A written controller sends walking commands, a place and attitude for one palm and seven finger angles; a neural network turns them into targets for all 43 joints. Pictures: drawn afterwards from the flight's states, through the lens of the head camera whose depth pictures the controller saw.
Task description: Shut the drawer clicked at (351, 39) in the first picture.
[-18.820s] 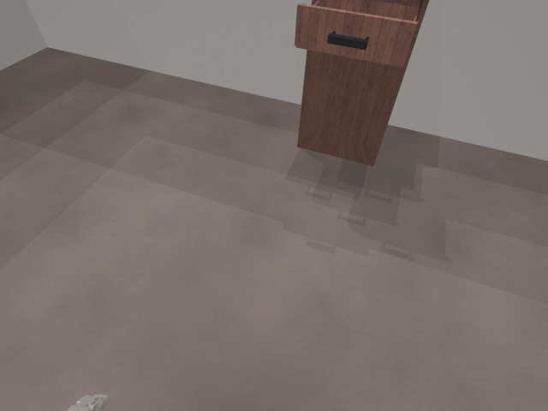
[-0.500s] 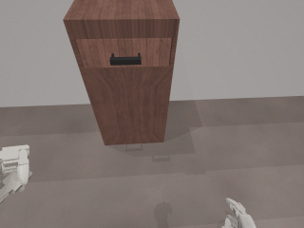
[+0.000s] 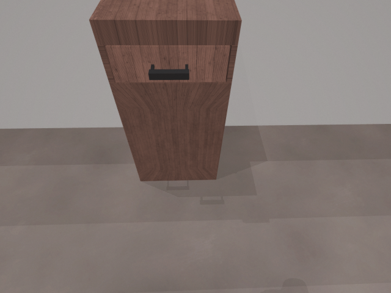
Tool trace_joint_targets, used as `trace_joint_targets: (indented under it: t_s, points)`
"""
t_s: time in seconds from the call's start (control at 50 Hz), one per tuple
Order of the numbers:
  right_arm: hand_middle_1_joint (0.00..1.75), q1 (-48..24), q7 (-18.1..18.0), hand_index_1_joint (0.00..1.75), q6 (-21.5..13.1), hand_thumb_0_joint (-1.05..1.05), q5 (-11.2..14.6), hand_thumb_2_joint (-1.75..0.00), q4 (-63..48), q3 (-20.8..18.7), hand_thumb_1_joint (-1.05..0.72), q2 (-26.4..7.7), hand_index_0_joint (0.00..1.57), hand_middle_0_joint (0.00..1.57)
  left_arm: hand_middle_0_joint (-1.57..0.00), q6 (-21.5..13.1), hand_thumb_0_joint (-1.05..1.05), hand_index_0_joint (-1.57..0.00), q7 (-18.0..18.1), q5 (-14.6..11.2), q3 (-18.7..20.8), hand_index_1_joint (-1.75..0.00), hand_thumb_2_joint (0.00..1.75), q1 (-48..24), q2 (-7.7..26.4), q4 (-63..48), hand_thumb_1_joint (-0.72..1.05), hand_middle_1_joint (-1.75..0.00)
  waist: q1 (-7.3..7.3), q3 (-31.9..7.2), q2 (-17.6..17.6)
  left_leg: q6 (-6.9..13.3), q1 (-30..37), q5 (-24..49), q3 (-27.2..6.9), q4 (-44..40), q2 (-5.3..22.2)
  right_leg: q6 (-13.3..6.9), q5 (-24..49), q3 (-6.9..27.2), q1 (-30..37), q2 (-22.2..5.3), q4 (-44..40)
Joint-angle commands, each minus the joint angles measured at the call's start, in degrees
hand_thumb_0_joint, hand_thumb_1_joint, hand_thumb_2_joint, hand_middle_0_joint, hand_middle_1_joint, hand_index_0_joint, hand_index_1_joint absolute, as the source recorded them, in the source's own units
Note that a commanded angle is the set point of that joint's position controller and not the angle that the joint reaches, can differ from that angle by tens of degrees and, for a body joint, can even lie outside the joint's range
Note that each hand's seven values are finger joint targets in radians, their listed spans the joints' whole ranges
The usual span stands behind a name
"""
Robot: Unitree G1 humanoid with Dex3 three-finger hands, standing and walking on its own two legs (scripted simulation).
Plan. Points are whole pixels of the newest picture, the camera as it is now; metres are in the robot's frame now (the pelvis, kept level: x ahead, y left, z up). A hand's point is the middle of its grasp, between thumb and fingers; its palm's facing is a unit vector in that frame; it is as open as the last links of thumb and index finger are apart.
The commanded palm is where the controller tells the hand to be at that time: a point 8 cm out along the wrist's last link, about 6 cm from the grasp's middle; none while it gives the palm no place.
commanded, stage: let the arm hang, fingers relaxed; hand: left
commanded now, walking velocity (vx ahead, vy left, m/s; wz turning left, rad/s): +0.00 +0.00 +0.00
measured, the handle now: (169, 70) +0.78 +0.14 +0.01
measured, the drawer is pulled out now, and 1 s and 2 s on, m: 0.00 0.00 0.00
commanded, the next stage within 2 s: look to check the result in 0.58 s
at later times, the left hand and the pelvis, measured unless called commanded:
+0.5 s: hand out of the picture -0.03 +0.14 -0.18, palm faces +0.05 -0.99 -0.13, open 7.3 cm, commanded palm none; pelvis +0.00 +0.00 +0.00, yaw -1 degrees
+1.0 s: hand out of the picture -0.03 +0.14 -0.18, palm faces +0.04 -0.99 -0.17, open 7.4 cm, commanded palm none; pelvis +0.01 -0.01 +0.00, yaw -1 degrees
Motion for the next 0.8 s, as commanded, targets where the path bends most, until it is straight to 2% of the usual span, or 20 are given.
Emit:
trace_joint_targets:
  t_s: [0.0,0.06,0.12,0.16,0.2,0.3,0.34,0.46,0.54,0.78]
  points:
    - [0.30,3.7,-0.6,0.30,-0.9,0.00,0.1,-0.90,0.1,-0.8,-0.90,-5.0,0.20,0.20,-0.32,-1.4,0.00,-0.32,0.3,-0.4,0.2,-0.43,0.90,2.6,3.3,0.2,0.90,-0.43,-0.91,-0.6,-1.6,0.9,4.5,6.4,-6.3,-4.2,7.4,-1.3,3.5,6.5,-4.0,-7.4,-6.0]
    - [0.30,4.2,-0.7,0.30,-0.7,0.00,0.1,-0.90,1.2,-0.8,-0.90,-4.4,0.20,0.20,-0.20,-1.3,0.00,-0.20,0.5,-0.3,0.0,-0.30,0.90,3.9,2.6,1.5,0.90,-0.30,-0.79,0.8,-1.7,0.9,4.5,4.5,-6.2,-4.6,7.1,-1.4,0.9,6.8,-5.5,-7.2,-6.4]
    - [0.30,5.2,-0.7,0.30,-0.6,0.00,-0.1,-0.90,2.1,-0.7,-0.90,-3.3,0.20,0.20,-0.20,-1.2,0.00,-0.20,0.6,-0.4,0.0,-0.30,0.90,4.7,1.6,2.3,0.90,-0.30,-0.94,3.0,-1.4,0.9,2.9,1.1,-6.2,-5.5,6.8,-1.6,-1.5,6.9,-6.5,-7.0,-6.4]
    - [0.30,5.5,-0.8,0.30,-0.6,0.00,-0.1,-0.90,2.2,-0.8,-0.90,-3.1,0.20,0.20,-0.20,-1.3,0.00,-0.20,0.7,-0.3,0.1,-0.30,0.90,5.4,1.4,2.3,0.90,-0.30,-0.66,2.3,-0.5,0.9,2.9,1.2,-6.1,-5.3,6.8,-1.5,-1.5,6.9,-6.3,-6.9,-6.1]
    - [0.30,6.0,-0.8,0.30,-0.7,0.00,-0.1,-0.90,2.6,-0.7,-0.90,-2.3,0.20,0.20,-0.20,-1.3,0.00,-0.20,0.8,-0.3,0.2,-0.30,0.90,5.5,0.7,2.6,0.90,-0.30,-0.73,2.9,-1.3,1.0,2.2,0.7,-6.1,-5.6,6.7,-1.5,-1.5,6.8,-6.3,-7.0,-5.9]
    - [0.30,6.8,-0.9,0.30,-0.8,0.00,-0.2,-0.90,2.7,-0.9,-0.90,-1.3,0.20,0.20,-0.20,-1.2,0.00,-0.20,0.9,-0.3,0.4,-0.30,0.90,6.1,-0.3,2.5,0.90,-0.30,-0.56,4.1,0.9,1.1,0.6,-1.7,-6.5,-6.2,6.6,-1.6,-2.2,6.9,-7.0,-6.7,-5.5]
    - [0.30,7.3,-0.9,0.30,-0.9,0.00,-0.3,-0.90,2.7,-0.9,-0.90,-1.2,0.20,0.20,-0.20,-1.3,0.00,-0.20,0.9,-0.3,0.5,-0.30,0.90,6.0,-0.6,2.4,0.90,-0.30,-0.63,4.4,0.5,1.0,0.0,-2.0,-6.6,-6.3,6.5,-1.7,-2.1,7.1,-7.0,-6.5,-5.2]
    - [0.30,7.9,-1.1,0.30,-1.2,0.00,-0.2,-0.90,2.3,-1.1,-0.90,-0.9,0.20,0.20,-0.20,-1.5,0.00,-0.20,1.0,-0.2,0.8,-0.30,0.90,5.9,-0.7,2.0,0.90,-0.30,-0.46,2.4,0.7,1.2,0.9,0.9,-6.6,-5.9,6.9,-1.5,0.2,6.7,-5.8,-6.5,-4.6]
    - [0.30,8.1,-1.0,0.30,-1.1,0.00,-0.2,-0.90,2.5,-1.1,-0.90,-0.7,0.20,0.20,-0.20,-1.6,0.00,-0.20,1.0,-0.3,0.7,-0.30,0.90,5.5,-0.9,2.0,0.90,-0.30,-0.77,3.5,-0.2,0.9,1.2,0.7,-6.0,-5.6,6.7,-1.6,-0.3,7.1,-6.7,-6.8,-5.3]
    - [0.30,7.5,-1.1,0.30,-1.3,0.00,-0.1,-0.90,2.7,-1.0,-0.90,-1.5,0.20,0.20,-0.20,-1.8,0.00,-0.20,1.0,-0.4,0.7,-0.30,0.90,5.1,-0.2,2.0,0.90,-0.30,-0.86,2.1,0.1,0.9,3.1,5.2,-5.5,-4.6,7.1,-1.4,2.7,7.3,-5.4,-6.9,-5.3]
